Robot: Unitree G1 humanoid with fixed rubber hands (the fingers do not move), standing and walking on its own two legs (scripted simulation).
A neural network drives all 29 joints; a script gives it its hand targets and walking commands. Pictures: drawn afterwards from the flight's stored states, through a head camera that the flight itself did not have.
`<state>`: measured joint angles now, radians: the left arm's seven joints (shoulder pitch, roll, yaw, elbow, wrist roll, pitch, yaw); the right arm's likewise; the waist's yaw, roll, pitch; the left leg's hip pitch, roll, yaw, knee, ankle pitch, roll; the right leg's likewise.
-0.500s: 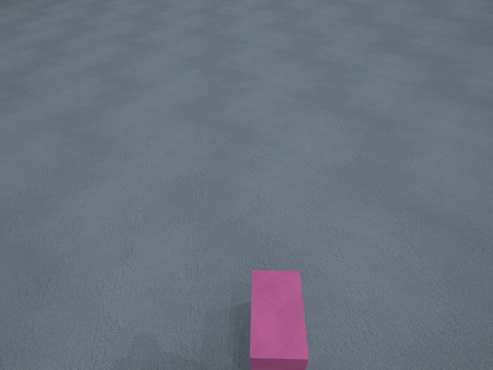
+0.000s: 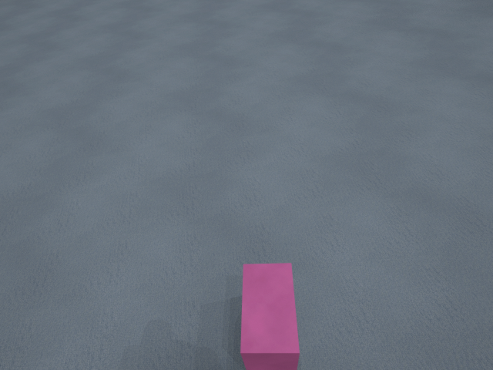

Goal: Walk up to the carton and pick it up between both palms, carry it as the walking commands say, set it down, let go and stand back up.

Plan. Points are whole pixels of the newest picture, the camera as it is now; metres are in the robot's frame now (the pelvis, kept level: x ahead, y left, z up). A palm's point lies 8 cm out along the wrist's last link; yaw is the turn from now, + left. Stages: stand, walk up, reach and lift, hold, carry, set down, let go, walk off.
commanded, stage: walk up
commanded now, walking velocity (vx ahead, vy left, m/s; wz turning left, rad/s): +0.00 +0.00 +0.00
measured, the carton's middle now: (269, 318) +0.46 +0.01 -0.64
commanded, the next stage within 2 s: none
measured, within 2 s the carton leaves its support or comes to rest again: neither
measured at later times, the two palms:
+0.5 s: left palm out of the picture -0.03 +0.26 -0.10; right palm out of the picture +0.01 -0.23 -0.13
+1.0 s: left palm out of the picture -0.01 +0.33 -0.15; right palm out of the picture +0.02 -0.14 -0.09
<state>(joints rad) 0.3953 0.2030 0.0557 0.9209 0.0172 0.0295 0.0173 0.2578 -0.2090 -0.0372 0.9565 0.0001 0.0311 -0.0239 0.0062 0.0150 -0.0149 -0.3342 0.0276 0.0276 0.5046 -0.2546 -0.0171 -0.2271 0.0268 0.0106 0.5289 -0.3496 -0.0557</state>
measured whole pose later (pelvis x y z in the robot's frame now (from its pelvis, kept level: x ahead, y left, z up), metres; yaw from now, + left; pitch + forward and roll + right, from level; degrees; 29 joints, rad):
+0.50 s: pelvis -0.02 +0.01 +0.01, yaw +0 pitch +1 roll +3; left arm 0.41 0.19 0.06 0.92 0.02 -0.02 0.05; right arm 0.26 -0.22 -0.04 0.96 0.00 0.07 -0.02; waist 0.01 0.01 0.00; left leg -0.46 0.02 0.03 0.95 -0.30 -0.02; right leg -0.18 0.00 0.03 0.38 -0.22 -0.07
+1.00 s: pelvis +0.00 +0.11 +0.02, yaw +0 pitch +0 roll -3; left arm 0.37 0.20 0.06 0.92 0.03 0.06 0.02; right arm 0.31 -0.17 -0.04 0.98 0.00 -0.02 -0.03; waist 0.01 -0.06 0.04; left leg -0.21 0.02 0.02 0.36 -0.14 0.04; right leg -0.38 -0.01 0.04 0.94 -0.35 0.00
